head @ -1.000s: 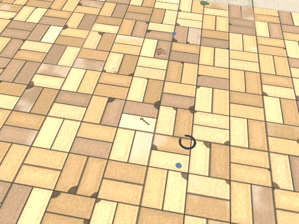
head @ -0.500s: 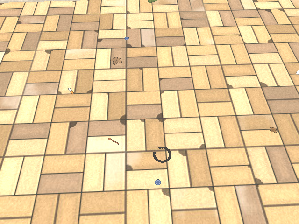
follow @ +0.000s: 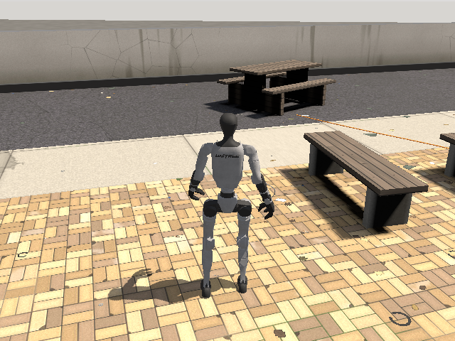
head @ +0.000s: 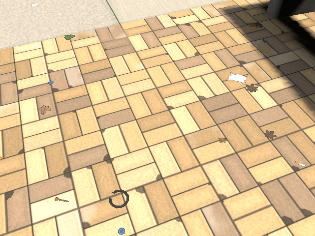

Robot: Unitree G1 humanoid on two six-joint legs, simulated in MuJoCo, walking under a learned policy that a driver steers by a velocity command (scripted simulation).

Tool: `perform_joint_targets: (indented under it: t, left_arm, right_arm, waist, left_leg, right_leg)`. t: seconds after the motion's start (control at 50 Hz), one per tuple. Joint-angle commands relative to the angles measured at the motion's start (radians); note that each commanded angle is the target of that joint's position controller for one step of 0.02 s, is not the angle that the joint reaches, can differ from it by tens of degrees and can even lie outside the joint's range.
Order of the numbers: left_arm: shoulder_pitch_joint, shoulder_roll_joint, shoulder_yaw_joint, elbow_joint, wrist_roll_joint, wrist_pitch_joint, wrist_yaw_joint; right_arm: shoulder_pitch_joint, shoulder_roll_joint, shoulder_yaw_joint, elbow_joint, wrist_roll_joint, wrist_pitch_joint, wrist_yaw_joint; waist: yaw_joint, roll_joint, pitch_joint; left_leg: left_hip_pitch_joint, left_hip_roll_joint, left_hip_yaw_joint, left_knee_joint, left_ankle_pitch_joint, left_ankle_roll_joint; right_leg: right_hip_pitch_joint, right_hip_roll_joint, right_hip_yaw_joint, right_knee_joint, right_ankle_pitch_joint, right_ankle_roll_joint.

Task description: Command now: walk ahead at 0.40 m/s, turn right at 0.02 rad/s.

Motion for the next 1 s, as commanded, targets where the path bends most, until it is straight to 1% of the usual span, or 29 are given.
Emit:
perform_joint_targets:
  t: [0.02,0.04,0.06,0.1,0.14,0.24,0.3,0.34,0.4,0.42,0.44,0.46,0.48,0.5,0.52,0.54,0.56,0.58,0.62,0.66,0.76,0.8,0.86,0.9,0.92,0.94,0.96,0.98,1.0]
  left_arm:
    - [0.334,0.269,0.084,0.015,0.020,-0.020,0.017]
    - [0.291,0.199,0.061,0.016,0.017,-0.036,0.014]
    - [0.239,0.151,0.045,0.017,0.016,-0.048,0.011]
    - [0.155,0.108,0.029,0.015,0.019,-0.059,0.010]
    - [0.146,0.098,0.031,0.022,0.033,-0.073,0.015]
    - [0.146,0.122,0.039,0.062,0.027,-0.084,0.028]
    - [0.198,0.149,0.047,0.103,0.015,-0.080,0.035]
    - [0.215,0.162,0.051,0.124,0.006,-0.068,0.036]
    - [0.208,0.209,0.062,0.128,0.005,-0.042,0.049]
    - [0.204,0.222,0.065,0.126,0.008,-0.031,0.054]
    - [0.191,0.224,0.062,0.120,0.004,-0.027,0.058]
    - [0.213,0.192,0.047,0.100,0.019,-0.037,0.061]
    - [0.327,0.042,-0.002,0.056,0.039,-0.066,0.036]
    - [0.197,0.141,0.015,0.045,0.006,-0.105,0.020]
    - [0.102,0.172,0.023,0.006,-0.027,-0.121,0.014]
    - [0.079,0.157,0.017,-0.001,-0.014,-0.131,0.020]
    - [0.078,0.156,0.022,0.005,0.011,-0.131,0.027]
    - [0.103,0.161,0.028,0.009,0.020,-0.120,0.027]
    - [0.132,0.147,0.027,0.014,0.033,-0.095,0.029]
    - [0.096,0.125,0.019,0.000,0.042,-0.079,0.033]
    - [-0.117,0.079,-0.002,-0.048,0.031,-0.089,0.024]
    - [-0.165,0.096,0.003,-0.062,0.016,-0.097,0.015]
    - [-0.153,0.134,0.018,-0.058,0.011,-0.109,0.000]
    - [-0.075,0.147,0.031,-0.038,0.013,-0.117,-0.002]
    - [0.016,0.173,0.045,-0.017,0.021,-0.121,0.003]
    - [0.160,0.221,0.056,-0.004,0.035,-0.123,0.009]
    - [0.258,0.311,0.083,0.052,0.039,-0.109,0.001]
    - [0.269,0.219,0.063,0.053,0.004,-0.106,-0.010]
    - [0.210,0.160,0.045,0.042,0.000,-0.100,-0.008]
  right_arm:
    - [-0.153,-0.075,0.000,-0.142,0.008,-0.053,0.012]
    - [-0.176,-0.128,-0.016,-0.139,0.029,-0.056,0.011]
    - [-0.174,-0.121,-0.017,-0.128,0.030,-0.053,0.013]
    - [-0.158,-0.104,-0.019,-0.107,0.011,-0.043,0.012]
    - [-0.135,-0.065,-0.012,-0.092,0.012,-0.035,0.014]
    - [-0.230,-0.013,0.010,-0.126,0.001,-0.026,0.024]
    - [-0.329,0.008,0.025,-0.169,0.003,-0.028,0.045]
    - [-0.364,-0.003,0.023,-0.196,0.006,-0.030,0.060]
    - [-0.316,-0.055,0.000,-0.213,0.005,-0.023,0.069]
    - [-0.220,-0.091,-0.019,-0.197,0.007,-0.017,0.066]
    - [-0.070,-0.141,-0.048,-0.165,0.009,-0.013,0.054]
    - [0.070,-0.215,-0.073,-0.140,0.010,0.002,0.030]
    - [0.031,-0.288,-0.077,-0.153,0.011,-0.008,0.027]
    - [0.065,-0.203,-0.057,-0.166,0.007,-0.015,0.025]
    - [0.024,-0.168,-0.046,-0.159,-0.001,-0.023,0.024]
    - [-0.043,-0.154,-0.040,-0.167,0.003,-0.028,0.023]
    - [-0.106,-0.131,-0.034,-0.181,-0.002,-0.029,0.021]
    - [-0.142,-0.111,-0.026,-0.199,-0.016,-0.031,0.017]
    - [-0.166,-0.108,-0.025,-0.199,-0.013,-0.035,0.011]
    - [-0.148,-0.123,-0.028,-0.183,-0.009,-0.038,0.001]
    - [-0.074,-0.149,-0.035,-0.148,0.004,-0.021,-0.020]
    - [-0.037,-0.156,-0.038,-0.131,0.009,-0.015,-0.022]
    - [-0.014,-0.135,-0.032,-0.117,0.008,-0.007,-0.026]
    - [-0.024,-0.124,-0.030,-0.113,0.002,-0.003,-0.024]
    - [-0.024,-0.093,-0.019,-0.116,-0.005,-0.005,-0.020]
    - [-0.010,-0.045,0.001,-0.132,-0.019,-0.008,-0.017]
    - [0.144,0.007,0.018,-0.134,0.010,-0.020,-0.017]
    - [0.117,-0.078,0.009,-0.123,0.015,-0.027,-0.019]
    - [-0.016,-0.132,-0.005,-0.143,0.013,-0.031,-0.016]
  waist:
    - [0.206,-0.240,-0.084]
    - [0.187,-0.180,0.009]
    - [0.159,-0.179,0.061]
    - [0.111,-0.158,0.115]
    - [0.090,-0.131,0.099]
    - [0.103,-0.092,0.115]
    - [0.138,-0.070,0.151]
    - [0.135,-0.068,0.153]
    - [0.078,-0.121,0.058]
    - [0.023,-0.135,-0.006]
    - [-0.063,-0.114,-0.085]
    - [-0.114,0.000,-0.182]
    - [0.027,0.236,-0.294]
    - [-0.065,0.116,-0.362]
    - [-0.061,0.076,-0.199]
    - [-0.010,-0.023,-0.099]
    - [0.033,-0.042,-0.042]
    - [0.069,-0.014,-0.027]
    - [0.098,0.013,-0.008]
    - [0.095,0.013,0.020]
    - [0.007,0.047,0.036]
    - [-0.012,0.059,0.030]
    - [0.001,0.088,0.016]
    - [0.049,0.114,0.006]
    - [0.093,0.103,-0.050]
    - [0.146,0.007,-0.188]
    - [0.092,-0.335,-0.283]
    - [0.122,-0.271,-0.230]
    - [0.142,-0.164,-0.091]
  left_leg:
    - [-0.673,-0.050,-0.073,0.553,-0.211,0.016]
    - [-0.723,-0.006,-0.120,0.616,-0.124,0.037]
    - [-0.728,0.012,-0.130,0.612,-0.022,0.046]
    - [-0.672,0.028,-0.163,0.556,0.120,0.034]
    - [-0.627,0.007,-0.169,0.539,0.221,0.016]
    - [-0.518,-0.019,-0.103,0.240,0.442,-0.001]
    - [-0.484,-0.024,-0.058,0.108,0.477,0.032]
    - [-0.487,-0.036,-0.038,0.055,0.429,0.064]
    - [-0.352,-0.121,0.046,0.052,0.276,0.125]
    - [-0.227,-0.158,0.063,0.053,0.234,0.150]
    - [0.015,-0.187,0.051,-0.003,0.277,0.189]
    - [0.334,-0.059,-0.171,-0.018,0.261,0.244]
    - [0.627,0.206,-0.770,-0.125,0.039,0.442]
    - [0.634,0.222,-0.885,-0.249,-0.044,0.430]
    - [0.513,0.194,-0.735,-0.279,0.022,0.375]
    - [0.347,0.150,-0.621,-0.286,0.130,0.343]
    - [0.215,0.110,-0.537,-0.299,0.237,0.324]
    - [0.126,0.083,-0.491,-0.324,0.309,0.323]
    - [0.021,0.061,-0.439,-0.358,0.387,0.333]
    - [-0.066,0.034,-0.373,-0.368,0.439,0.326]
    - [-0.117,-0.041,-0.315,-0.328,0.321,0.247]
    - [-0.076,-0.018,-0.367,-0.298,0.274,0.240]
    - [0.052,0.035,-0.450,-0.206,0.254,0.220]
    - [0.079,0.041,-0.464,-0.136,0.333,0.196]
    - [0.075,-0.003,-0.420,-0.024,0.433,0.169]
    - [-0.019,-0.059,-0.343,0.246,0.332,0.133]
    - [-0.378,-0.219,-0.209,0.587,-0.083,0.048]
    - [-0.534,-0.165,-0.243,0.705,-0.176,0.040]
    - [-0.580,-0.111,-0.223,0.729,-0.082,0.043]
  right_leg:
    - [0.507,-0.432,0.635,-0.244,-0.134,-0.275]
    - [0.451,-0.387,0.558,-0.272,-0.247,-0.252]
    - [0.394,-0.334,0.463,-0.297,-0.244,-0.215]
    - [0.295,-0.275,0.298,-0.343,-0.029,-0.163]
    - [0.263,-0.246,0.172,-0.357,0.185,-0.142]
    - [0.195,-0.210,-0.033,-0.388,0.346,-0.113]
    - [0.233,-0.241,-0.079,-0.395,0.375,-0.106]
    - [0.315,-0.264,-0.103,-0.354,0.484,-0.095]
    - [0.412,-0.272,-0.145,-0.152,1.004,-0.063]
    - [0.407,-0.264,-0.154,-0.006,1.123,-0.052]
    - [0.302,-0.236,-0.173,0.206,1.095,-0.026]
    - [0.045,-0.185,-0.164,0.514,0.722,0.009]
    - [-0.374,0.038,-0.039,0.870,-0.287,0.065]
    - [-0.456,0.024,0.153,0.945,-0.288,0.046]
    - [-0.516,-0.020,0.145,0.908,-0.194,0.026]
    - [-0.488,-0.065,0.136,0.813,-0.113,0.018]
    - [-0.434,-0.091,0.127,0.732,-0.074,0.026]
    - [-0.371,-0.111,0.134,0.705,-0.044,0.034]
    - [-0.330,-0.120,0.114,0.641,-0.020,0.067]
    - [-0.325,-0.114,0.089,0.544,0.041,0.101]
    - [-0.232,-0.037,0.066,0.151,0.357,0.123]
    - [-0.206,-0.014,0.082,0.080,0.373,0.120]
    - [-0.194,-0.017,0.109,0.009,0.302,0.086]
    - [-0.095,-0.012,0.082,-0.033,0.240,0.039]
    - [0.039,-0.023,0.075,-0.050,0.229,0.000]
    - [0.275,-0.173,0.235,-0.031,0.205,-0.072]
    - [0.580,-0.363,0.712,-0.132,-0.017,-0.263]
    - [0.583,-0.383,0.877,-0.219,-0.266,-0.271]
    - [0.475,-0.341,0.744,-0.231,-0.252,-0.231]
Velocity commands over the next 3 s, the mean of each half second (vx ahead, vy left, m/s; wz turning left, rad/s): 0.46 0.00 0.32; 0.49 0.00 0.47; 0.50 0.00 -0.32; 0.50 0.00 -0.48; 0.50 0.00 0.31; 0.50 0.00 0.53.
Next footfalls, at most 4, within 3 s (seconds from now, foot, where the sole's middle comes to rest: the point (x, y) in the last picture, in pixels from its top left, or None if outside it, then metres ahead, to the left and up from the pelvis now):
0.44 left None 0.36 0.14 -0.77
0.92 right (147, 198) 0.69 0.04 -0.77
1.38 left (83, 182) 0.79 0.34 -0.77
1.88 right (129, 126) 1.12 0.13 -0.77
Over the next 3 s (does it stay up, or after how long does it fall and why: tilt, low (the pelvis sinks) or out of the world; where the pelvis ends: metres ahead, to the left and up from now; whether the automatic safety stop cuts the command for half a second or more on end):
stays up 1.59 0.30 -0.01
